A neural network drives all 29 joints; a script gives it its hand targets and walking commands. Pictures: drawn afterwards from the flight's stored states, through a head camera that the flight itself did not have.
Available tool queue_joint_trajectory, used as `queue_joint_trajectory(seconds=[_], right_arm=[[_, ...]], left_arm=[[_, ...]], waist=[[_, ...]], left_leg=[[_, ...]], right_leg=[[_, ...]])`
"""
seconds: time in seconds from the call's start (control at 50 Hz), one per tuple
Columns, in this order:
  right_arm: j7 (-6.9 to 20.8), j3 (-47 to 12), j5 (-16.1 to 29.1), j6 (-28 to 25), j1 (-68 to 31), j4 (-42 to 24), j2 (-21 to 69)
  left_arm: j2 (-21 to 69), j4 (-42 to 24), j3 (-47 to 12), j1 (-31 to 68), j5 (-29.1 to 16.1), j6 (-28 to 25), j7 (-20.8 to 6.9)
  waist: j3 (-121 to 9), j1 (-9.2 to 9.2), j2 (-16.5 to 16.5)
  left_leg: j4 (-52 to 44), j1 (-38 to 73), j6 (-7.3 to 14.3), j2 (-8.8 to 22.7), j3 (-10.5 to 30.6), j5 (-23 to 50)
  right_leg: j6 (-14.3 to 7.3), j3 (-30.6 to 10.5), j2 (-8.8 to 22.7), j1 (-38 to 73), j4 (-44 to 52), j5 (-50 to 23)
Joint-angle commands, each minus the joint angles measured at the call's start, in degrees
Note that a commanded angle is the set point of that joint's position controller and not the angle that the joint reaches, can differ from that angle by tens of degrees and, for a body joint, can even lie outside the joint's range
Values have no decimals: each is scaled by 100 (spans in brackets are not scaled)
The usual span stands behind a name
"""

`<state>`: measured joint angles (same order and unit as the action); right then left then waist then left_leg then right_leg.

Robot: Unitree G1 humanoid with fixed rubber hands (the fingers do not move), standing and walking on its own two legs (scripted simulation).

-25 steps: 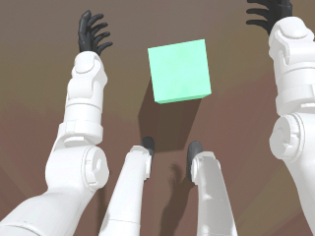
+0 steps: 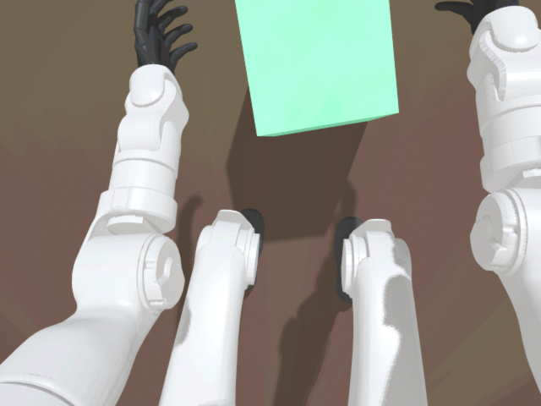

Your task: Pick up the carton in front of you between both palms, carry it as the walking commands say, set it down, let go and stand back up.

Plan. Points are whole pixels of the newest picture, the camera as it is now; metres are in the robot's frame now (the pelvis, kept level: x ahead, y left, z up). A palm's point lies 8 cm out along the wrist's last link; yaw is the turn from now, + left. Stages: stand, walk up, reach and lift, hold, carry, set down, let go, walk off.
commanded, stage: reach and lift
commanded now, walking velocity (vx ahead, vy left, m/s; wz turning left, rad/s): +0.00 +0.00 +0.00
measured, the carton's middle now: (315, 71) +0.52 -0.03 -0.38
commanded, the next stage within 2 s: none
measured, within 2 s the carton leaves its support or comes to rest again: leaves its support in 1.20 s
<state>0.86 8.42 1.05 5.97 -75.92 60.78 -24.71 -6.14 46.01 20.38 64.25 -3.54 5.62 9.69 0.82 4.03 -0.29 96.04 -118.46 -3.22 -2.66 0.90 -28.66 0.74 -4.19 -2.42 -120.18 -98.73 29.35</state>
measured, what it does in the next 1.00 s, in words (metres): lowers itself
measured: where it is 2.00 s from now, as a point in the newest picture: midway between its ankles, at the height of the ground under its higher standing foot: (295, 269)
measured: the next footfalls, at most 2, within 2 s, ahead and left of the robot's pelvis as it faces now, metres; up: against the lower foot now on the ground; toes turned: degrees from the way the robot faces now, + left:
none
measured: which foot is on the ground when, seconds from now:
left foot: down 0.00-1.00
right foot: down 0.00-1.00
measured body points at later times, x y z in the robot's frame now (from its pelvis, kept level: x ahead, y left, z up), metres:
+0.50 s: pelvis -0.03 +0.00 -0.13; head +0.36 -0.03 +0.10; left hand +0.52 +0.17 -0.32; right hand +0.55 -0.20 -0.32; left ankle +0.09 +0.13 -0.47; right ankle +0.08 -0.12 -0.47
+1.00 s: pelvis -0.03 +0.00 -0.13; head +0.35 -0.04 +0.11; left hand +0.52 +0.13 -0.31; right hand +0.55 -0.17 -0.31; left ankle +0.09 +0.13 -0.47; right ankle +0.08 -0.12 -0.47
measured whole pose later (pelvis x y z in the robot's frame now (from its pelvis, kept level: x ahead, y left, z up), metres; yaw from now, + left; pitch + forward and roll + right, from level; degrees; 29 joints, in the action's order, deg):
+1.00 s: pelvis -0.03 +0.00 -0.13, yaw +1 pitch +37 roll +4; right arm -2.2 -4.4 9.7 4.2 -94.8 74.5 -25.2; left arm -9.3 63.3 15.4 85.8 -9.1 2.7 12.3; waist 23.2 2.1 -3.0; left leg 122.1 -128.3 -4.6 -3.9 0.6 -30.7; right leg -0.1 -3.1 -0.8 -129.8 -125.4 32.2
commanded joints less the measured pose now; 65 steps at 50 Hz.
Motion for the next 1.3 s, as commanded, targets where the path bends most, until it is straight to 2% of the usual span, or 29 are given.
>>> queue_joint_trajectory(seconds=[0.0,0.04,0.12,0.22,0.3,0.4,0.48,0.54,0.6,0.68,0.78,0.86,0.9,0.92,0.94,1.0,1.04,1.08,1.18,1.28], right_arm=[[-86,-364,418,-54,-2046,-601,-893],[-98,-540,577,-5,-2345,-465,-982],[-129,-720,733,53,-2883,-211,-1169],[-121,-872,782,21,-3267,463,-1191],[-118,-964,817,-111,-3381,818,-1192],[-189,-1001,1001,-312,-3597,581,-1317],[-261,-1056,1031,-407,-3356,521,-1234],[-274,-1115,1063,-420,-3137,363,-1073],[-257,-1197,1120,-372,-3030,353,-922],[-208,-1190,1064,-326,-2935,585,-769],[-218,-1173,1006,-343,-3102,676,-692],[-195,-1328,1029,-355,-3389,663,-209],[-208,-1235,911,-354,-3503,681,-74],[-173,-1345,904,-329,-3532,728,272],[-34,-1518,926,-292,-3816,628,1091],[632,-1693,708,-86,-4360,530,3658],[997,-1497,503,75,-4155,400,4609],[1197,-1317,369,182,-3892,190,5103],[1304,-1502,509,277,-3818,-649,5832],[1111,-2159,899,381,-4142,-2090,6456]], left_arm=[[-822,-563,-274,1429,-385,-38,129],[-895,-455,-361,1745,-534,17,162],[-1058,-160,-469,2321,-699,89,200],[-1132,529,-420,2785,-655,35,152],[-1221,937,-404,2994,-589,-122,75],[-1336,876,-612,3303,-676,-328,104],[-1110,928,-932,3074,-1008,-403,76],[-1068,957,-982,2765,-1077,-420,88],[-1083,1042,-872,2548,-1008,-418,149],[-1049,1195,-688,2556,-831,-404,126],[-898,1117,-730,2887,-802,-416,90],[-385,1061,-978,3279,-882,-408,48],[-224,1147,-874,3336,-748,-397,57],[-55,1139,-821,3379,-640,-395,53],[696,1091,-933,3666,-571,-364,-81],[3124,969,-1168,4668,-250,-108,-776],[3955,796,-1159,4897,-60,112,-1149],[4430,620,-1158,4873,8,259,-1379],[5237,245,-1462,4742,-270,393,-1561],[5841,-536,-2194,4803,-689,554,-1473]], waist=[[-6851,102,895],[-6666,129,931],[-6435,132,936],[-5471,164,846],[-4955,164,725],[-5061,66,502],[-5363,-195,567],[-5532,-154,629],[-5379,-1,728],[-4663,50,746],[-4535,-75,622],[-4561,-187,483],[-4505,-225,431],[-4480,-122,447],[-4433,-106,475],[-4155,-153,515],[-3930,-245,441],[-3874,-305,376],[-4786,-366,345],[-7251,-404,671]], left_leg=[[108,2878,-250,-136,-674,2205],[345,2613,-220,-92,-715,1772],[760,2590,-154,-15,-697,1353],[1217,2215,-110,54,-664,905],[1582,2064,-106,78,-626,1018],[1955,2240,-119,36,-577,1574],[2168,2322,-141,-43,-550,2119],[2206,2297,-137,-90,-589,2242],[2161,2120,-110,-103,-630,2079],[2082,1758,-82,-87,-611,1606],[2031,1934,-80,-103,-573,1461],[1972,2163,-94,-177,-558,1419],[1954,2275,-103,-241,-546,1385],[1933,2328,-91,-275,-580,1354],[1954,2287,-62,-320,-588,1331],[2131,2012,-8,-498,-619,1222],[2193,1781,32,-571,-675,1113],[2214,1613,58,-608,-715,1170],[2312,1766,95,-656,-742,1899],[2256,2163,50,-700,-806,2597]], right_leg=[[86,419,5,4129,20,-2394],[70,391,61,4011,-163,-1955],[76,434,138,3579,-511,-1277],[38,321,243,2913,-863,-681],[16,196,288,2576,-1196,-789],[-20,154,275,2541,-1576,-1334],[-21,214,247,2931,-1807,-2042],[1,246,220,3123,-1872,-2215],[20,234,202,3129,-1861,-2072],[9,162,221,2648,-1741,-1598],[-34,177,222,2363,-1637,-1319],[-74,229,183,2346,-1566,-1170],[-71,265,150,2361,-1554,-1105],[-65,267,120,2389,-1540,-1073],[-74,272,64,2400,-1558,-1056],[-82,334,-121,2211,-1653,-1089],[-116,422,-208,2011,-1689,-1071],[-166,487,-252,1878,-1723,-1184],[-220,535,-284,2303,-1832,-2017],[-123,571,-353,4076,-1831,-3295]])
